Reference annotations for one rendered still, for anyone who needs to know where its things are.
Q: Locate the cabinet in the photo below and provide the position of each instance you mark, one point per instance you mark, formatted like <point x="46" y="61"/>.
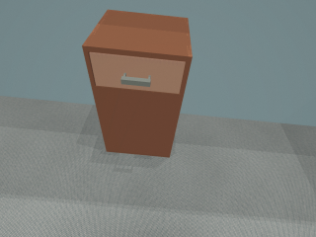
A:
<point x="134" y="121"/>

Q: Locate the handle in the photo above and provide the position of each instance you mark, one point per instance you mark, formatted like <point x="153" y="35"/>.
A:
<point x="135" y="81"/>

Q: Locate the drawer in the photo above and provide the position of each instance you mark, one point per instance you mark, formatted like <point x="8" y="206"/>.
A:
<point x="165" y="75"/>

